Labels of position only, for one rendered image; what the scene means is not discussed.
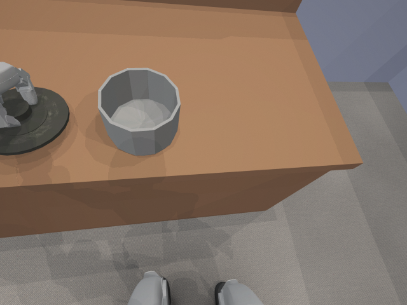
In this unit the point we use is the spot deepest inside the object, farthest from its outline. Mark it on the knob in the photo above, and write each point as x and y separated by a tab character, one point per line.
18	108

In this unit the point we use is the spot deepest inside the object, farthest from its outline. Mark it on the lid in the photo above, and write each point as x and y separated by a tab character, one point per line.
48	120

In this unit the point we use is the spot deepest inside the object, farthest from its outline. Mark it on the table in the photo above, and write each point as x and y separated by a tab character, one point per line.
257	121

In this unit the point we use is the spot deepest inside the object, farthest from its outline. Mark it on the pot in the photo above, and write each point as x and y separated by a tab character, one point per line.
140	110

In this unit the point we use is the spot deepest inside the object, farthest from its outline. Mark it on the left robot hand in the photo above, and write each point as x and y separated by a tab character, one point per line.
11	77

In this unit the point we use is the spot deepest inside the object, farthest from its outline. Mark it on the robot left shin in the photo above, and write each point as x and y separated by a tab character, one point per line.
151	274

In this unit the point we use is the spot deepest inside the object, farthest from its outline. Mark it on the right robot thigh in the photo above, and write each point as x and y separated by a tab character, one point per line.
238	294

